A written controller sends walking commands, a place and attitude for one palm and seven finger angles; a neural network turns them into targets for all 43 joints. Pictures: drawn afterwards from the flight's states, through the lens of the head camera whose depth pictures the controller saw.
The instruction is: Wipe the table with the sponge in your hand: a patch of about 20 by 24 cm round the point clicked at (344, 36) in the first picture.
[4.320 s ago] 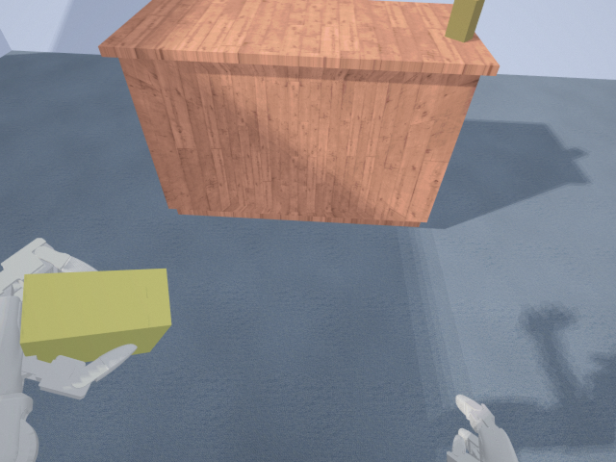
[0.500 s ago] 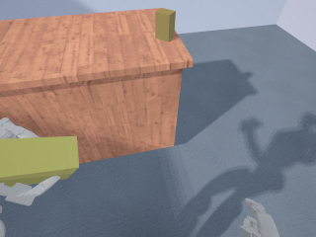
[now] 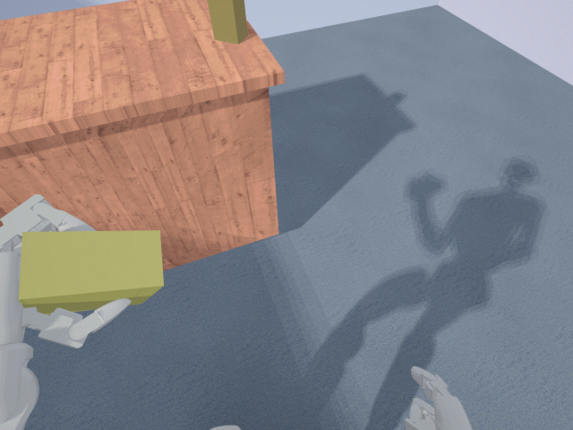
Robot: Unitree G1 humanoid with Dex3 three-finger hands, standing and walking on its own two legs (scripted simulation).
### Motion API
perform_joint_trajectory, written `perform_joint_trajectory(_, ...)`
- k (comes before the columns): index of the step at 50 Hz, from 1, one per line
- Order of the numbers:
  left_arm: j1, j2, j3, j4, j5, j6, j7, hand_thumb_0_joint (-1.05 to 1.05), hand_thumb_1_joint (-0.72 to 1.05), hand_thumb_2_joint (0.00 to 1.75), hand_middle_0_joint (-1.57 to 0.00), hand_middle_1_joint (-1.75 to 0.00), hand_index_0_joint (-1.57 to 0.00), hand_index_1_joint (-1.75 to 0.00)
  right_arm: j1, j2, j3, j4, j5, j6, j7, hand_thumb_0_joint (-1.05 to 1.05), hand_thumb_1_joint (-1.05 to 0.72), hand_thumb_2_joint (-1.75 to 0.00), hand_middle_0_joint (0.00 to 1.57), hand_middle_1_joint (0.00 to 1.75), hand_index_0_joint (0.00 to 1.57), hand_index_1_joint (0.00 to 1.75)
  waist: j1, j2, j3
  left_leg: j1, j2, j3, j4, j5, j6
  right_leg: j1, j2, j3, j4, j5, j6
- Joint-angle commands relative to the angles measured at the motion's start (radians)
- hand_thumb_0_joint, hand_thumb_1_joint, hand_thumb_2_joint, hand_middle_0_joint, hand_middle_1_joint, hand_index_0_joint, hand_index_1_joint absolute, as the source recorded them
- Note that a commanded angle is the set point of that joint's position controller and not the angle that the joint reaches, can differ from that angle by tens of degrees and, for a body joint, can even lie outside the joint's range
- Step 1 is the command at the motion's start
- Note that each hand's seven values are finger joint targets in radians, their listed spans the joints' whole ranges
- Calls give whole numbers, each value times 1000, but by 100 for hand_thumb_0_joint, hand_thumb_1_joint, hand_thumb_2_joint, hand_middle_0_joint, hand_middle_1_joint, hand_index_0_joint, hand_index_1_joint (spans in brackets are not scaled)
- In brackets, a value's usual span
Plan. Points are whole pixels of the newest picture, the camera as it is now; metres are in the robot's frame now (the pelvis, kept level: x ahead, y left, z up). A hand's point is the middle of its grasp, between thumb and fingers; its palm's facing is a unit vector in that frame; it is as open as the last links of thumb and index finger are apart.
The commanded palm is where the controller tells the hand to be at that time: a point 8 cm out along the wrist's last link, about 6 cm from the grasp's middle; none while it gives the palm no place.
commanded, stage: take the last steps up to it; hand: left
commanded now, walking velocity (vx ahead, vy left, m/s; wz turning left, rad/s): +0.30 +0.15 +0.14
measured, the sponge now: (112, 273) +0.25 +0.19 +0.16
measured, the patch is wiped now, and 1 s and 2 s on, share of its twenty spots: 0.00 0.00 0.00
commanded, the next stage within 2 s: none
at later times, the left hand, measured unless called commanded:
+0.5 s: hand out of the picture +0.22 +0.28 +0.18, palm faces +0.47 -0.78 -0.40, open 9.9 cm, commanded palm +0.16 +0.32 +0.19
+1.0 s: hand (9, 208) +0.32 +0.32 +0.18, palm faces +0.40 -0.78 -0.49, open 9.9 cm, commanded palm +0.25 +0.37 +0.19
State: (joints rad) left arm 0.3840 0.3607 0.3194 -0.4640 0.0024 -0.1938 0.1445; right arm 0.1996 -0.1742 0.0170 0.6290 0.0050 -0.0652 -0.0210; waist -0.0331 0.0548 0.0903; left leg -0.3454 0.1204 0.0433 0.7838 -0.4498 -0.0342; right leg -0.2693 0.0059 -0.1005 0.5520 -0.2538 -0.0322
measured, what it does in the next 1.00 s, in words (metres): walks ahead: left foot, then right foot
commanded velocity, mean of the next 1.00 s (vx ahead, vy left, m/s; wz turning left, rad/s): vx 0.30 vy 0.15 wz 0.03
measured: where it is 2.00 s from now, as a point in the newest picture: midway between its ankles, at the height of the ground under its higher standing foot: (240, 384)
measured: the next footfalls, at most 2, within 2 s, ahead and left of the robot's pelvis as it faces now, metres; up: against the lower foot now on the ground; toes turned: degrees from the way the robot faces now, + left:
left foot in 0.34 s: +0.06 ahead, +0.14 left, +0.00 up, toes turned +9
right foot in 0.64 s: +0.10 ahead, -0.07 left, +0.00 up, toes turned -5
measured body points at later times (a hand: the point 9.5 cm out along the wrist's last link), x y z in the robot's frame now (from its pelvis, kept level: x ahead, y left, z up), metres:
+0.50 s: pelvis +0.02 +0.03 +0.00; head +0.01 +0.03 +0.45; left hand +0.19 +0.32 +0.20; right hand +0.19 -0.19 -0.08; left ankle +0.02 +0.14 -0.73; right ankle +0.01 -0.08 -0.68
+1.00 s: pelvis +0.11 +0.08 +0.00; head +0.17 +0.09 +0.45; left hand +0.29 +0.36 +0.21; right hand +0.29 -0.18 -0.08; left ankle +0.15 +0.21 -0.73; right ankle +0.07 -0.07 -0.73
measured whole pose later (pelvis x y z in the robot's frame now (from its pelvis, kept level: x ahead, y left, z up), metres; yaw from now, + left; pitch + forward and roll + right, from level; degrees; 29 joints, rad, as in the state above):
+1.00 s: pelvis +0.11 +0.08 +0.00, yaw +4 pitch +1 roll +1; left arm 0.53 0.40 0.39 -0.62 0.00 -0.27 0.16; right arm 0.20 -0.28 -0.08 0.59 -0.01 -0.07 -0.05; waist -0.01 -0.03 0.11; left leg -0.32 0.06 0.14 0.50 -0.17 0.00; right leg -0.19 -0.13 -0.11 0.57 -0.38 0.05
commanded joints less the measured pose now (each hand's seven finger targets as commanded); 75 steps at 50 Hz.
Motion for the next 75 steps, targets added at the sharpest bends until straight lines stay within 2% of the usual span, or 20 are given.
perform_joint_trajectory(1,175,256,260,-256,-35,-78,41,0,10,130,-120,-160,-120,-160,-123,-113,-58,-165,3,-21,-21,0,-90,-90,20,30,20,30,41,-139,-171,-282,-37,-73,336,30,12,195,-361,441,-299,-9,-155)
perform_joint_trajectory(5,207,227,265,-235,-36,-106,36,0,10,130,-120,-160,-120,-160,-99,-111,-60,-158,5,0,-26,0,-90,-90,20,30,20,30,23,-173,-203,-193,-26,-22,137,88,5,177,-304,239,-283,104,-122)
perform_joint_trajectory(16,-32,163,108,-267,-9,-104,48,0,10,130,-120,-160,-120,-160,-24,-154,-95,-149,-11,-61,-54,0,-90,-90,20,30,20,30,14,-82,-145,183,-86,63,-365,98,64,-7,-250,203,-168,-259,-59)
perform_joint_trajectory(18,-65,155,107,-298,-7,-116,47,0,10,130,-120,-160,-120,-160,-28,-181,-95,-164,-10,-67,-58,0,-90,-90,20,30,20,30,15,197,-105,269,103,-228,-494,40,167,-191,-77,52,136,-252,18)
perform_joint_trajectory(20,-82,203,122,-263,12,-125,42,0,10,130,-120,-160,-120,-160,-41,-145,-79,-148,-7,-83,-52,0,-90,-90,20,30,20,30,16,248,-75,185,240,-427,-593,-11,265,-292,-62,34,490,-332,33)
perform_joint_trajectory(29,24,140,119,-161,-25,-99,19,0,10,130,-120,-160,-120,-160,-48,-140,-66,-120,-4,-95,-36,0,-90,-90,20,30,20,30,37,103,-140,93,90,-99,-402,178,178,34,-31,-71,6,-132,53)
perform_joint_trajectory(31,2,148,117,-121,-17,-89,17,0,10,130,-120,-160,-120,-160,-58,-131,-64,-115,-3,-80,-35,0,-90,-90,20,30,20,30,43,-71,-165,-79,26,-29,-152,126,129,248,-126,76,-167,-48,0)
perform_joint_trajectory(32,-16,182,134,-101,-14,-83,17,0,10,130,-120,-160,-120,-160,-63,-109,-64,-126,0,-69,-31,0,-90,-90,20,30,20,30,38,-340,-171,-279,-87,58,120,11,76,347,-342,455,-258,-74,-98)
perform_joint_trajectory(33,-51,206,157,-106,-29,-87,18,0,10,130,-120,-160,-120,-160,-106,-123,-64,-141,-4,-68,-28,0,-90,-90,20,30,20,30,49,-384,-130,-400,-111,-9,352,-71,41,334,-489,662,-324,-7,-162)
perform_joint_trajectory(37,-26,187,153,-136,-23,-122,0,0,10,130,-120,-160,-120,-160,-108,-117,-56,-114,-3,-39,-17,0,-90,-90,20,30,20,30,34,-147,-60,-349,-15,-79,410,118,9,148,-394,340,-301,98,-137)
perform_joint_trajectory(40,-41,207,163,-232,-13,-144,10,0,10,130,-120,-160,-120,-160,-128,-106,-50,-131,-6,-33,-20,0,-90,-90,20,30,20,30,30,-181,-120,-215,-12,-7,168,160,15,144,-331,129,-256,286,-90)
perform_joint_trajectory(48,114,207,228,-348,-23,-122,56,0,10,130,-120,-160,-120,-160,-62,-113,-97,-180,-6,-56,-34,0,-90,-90,20,30,20,30,38,-139,-275,157,-117,181,-369,312,28,236,-236,68,19,451,-33)
perform_joint_trajectory(49,142,184,211,-329,-29,-124,55,0,10,130,-120,-160,-120,-160,-32,-132,-108,-180,3,-56,-39,0,-90,-90,20,30,20,30,12,-26,-307,302,-61,109,-396,374,54,147,-197,16,198,388,3)
perform_joint_trajectory(51,123,191,213,-350,-21,-142,53,0,10,130,-120,-160,-120,-160,-37,-160,-122,-191,8,-54,-30,0,-90,-90,20,30,20,30,20,252,-300,494,267,-335,-401,740,242,-277,-40,-10,598,-418,49)
perform_joint_trajectory(53,95,225,229,-262,-27,-132,37,0,10,130,-120,-160,-120,-160,-60,-156,-107,-163,-2,-62,-28,0,-90,-90,20,30,20,30,10,180,-205,337,287,-341,-458,505,291,-373,-112,60,693,-364,41)
perform_joint_trajectory(59,87,175,167,-362,-22,-121,12,0,10,130,-120,-160,-120,-160,-54,-135,-88,-139,12,-100,-13,0,-90,-90,20,30,20,30,30,186,-172,249,140,-40,-467,525,201,-290,-102,-36,422,-102,63)
perform_joint_trajectory(67,48,179,180,-205,-28,-80,13,0,10,130,-120,-160,-120,-160,-69,-128,-66,-123,2,-80,-38,0,-90,-90,20,30,20,30,43,57,-206,164,118,31,-217,544,134,100,-27,-108,-56,20,41)
perform_joint_trajectory(68,23,191,185,-187,-21,-82,12,0,10,130,-120,-160,-120,-160,-74,-123,-69,-117,5,-72,-37,0,-90,-90,20,30,20,30,51,-44,-225,72,80,63,-44,448,114,208,-101,-9,-113,87,6)
perform_joint_trajectory(70,-3,231,218,-153,-29,-86,13,0,10,130,-120,-160,-120,-160,-111,-112,-64,-151,-4,-67,-30,0,-90,-90,20,30,20,30,50,-352,-205,-339,-108,27,462,-100,38,350,-492,665,-256,258,-191)
perform_joint_trajectory(75,-2,190,173,-206,-18,-128,-4,0,10,130,-120,-160,-120,-160,-111,-106,-56,-114,-5,-28,-11,0,-90,-90,20,30,20,30,28,-96,-131,-317,-2,-68,491,132,3,124,-376,256,-265,201,-129)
